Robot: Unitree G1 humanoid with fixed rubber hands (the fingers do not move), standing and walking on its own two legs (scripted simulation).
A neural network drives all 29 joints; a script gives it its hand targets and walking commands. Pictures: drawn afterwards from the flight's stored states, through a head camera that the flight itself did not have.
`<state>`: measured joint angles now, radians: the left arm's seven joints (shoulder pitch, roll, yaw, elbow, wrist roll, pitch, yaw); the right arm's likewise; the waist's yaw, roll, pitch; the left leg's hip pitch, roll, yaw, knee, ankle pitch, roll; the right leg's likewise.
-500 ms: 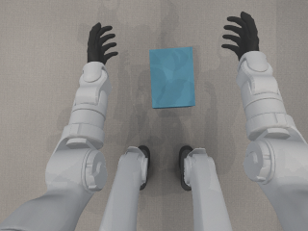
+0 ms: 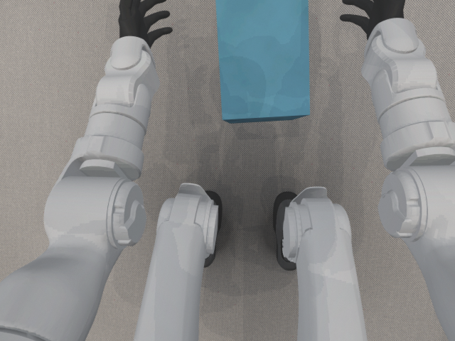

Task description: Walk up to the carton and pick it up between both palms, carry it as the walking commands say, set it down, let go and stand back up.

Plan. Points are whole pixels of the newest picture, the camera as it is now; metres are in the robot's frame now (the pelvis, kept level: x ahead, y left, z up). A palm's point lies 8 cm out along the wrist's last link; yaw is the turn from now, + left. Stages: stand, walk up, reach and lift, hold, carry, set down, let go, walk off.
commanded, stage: reach and lift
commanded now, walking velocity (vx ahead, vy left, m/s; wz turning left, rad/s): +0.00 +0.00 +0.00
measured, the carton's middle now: (260, 69) +0.53 -0.03 -0.34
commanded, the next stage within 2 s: none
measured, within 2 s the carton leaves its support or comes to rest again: leaves its support in 1.92 s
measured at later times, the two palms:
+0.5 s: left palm (165, 67) +0.52 +0.15 -0.27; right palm (345, 55) +0.54 -0.18 -0.27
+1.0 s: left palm (172, 64) +0.53 +0.14 -0.27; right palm (339, 54) +0.54 -0.17 -0.27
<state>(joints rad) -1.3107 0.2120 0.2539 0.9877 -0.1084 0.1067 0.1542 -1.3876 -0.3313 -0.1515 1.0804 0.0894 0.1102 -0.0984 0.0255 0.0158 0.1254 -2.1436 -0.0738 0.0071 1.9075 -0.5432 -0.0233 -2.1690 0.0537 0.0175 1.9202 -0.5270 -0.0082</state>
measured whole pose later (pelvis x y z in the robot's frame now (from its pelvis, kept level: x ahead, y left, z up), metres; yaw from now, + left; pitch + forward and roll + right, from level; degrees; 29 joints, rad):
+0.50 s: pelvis +0.00 +0.00 -0.08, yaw +0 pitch +36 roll +1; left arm -1.43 0.26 0.16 1.14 -0.19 0.04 0.15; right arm -1.49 -0.37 -0.05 1.21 0.20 0.04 -0.09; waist 0.02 0.02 0.39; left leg -2.24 -0.06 0.02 2.21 -0.61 -0.02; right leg -2.26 0.04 -0.01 2.21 -0.59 -0.02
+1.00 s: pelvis -0.01 +0.00 -0.09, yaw +0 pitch +34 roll +2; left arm -1.50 0.25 0.12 1.19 -0.20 0.03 0.15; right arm -1.55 -0.36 -0.03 1.25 0.20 0.03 -0.09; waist 0.01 0.02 0.44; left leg -2.23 -0.05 0.02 2.22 -0.59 -0.01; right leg -2.25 0.02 -0.01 2.23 -0.57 -0.03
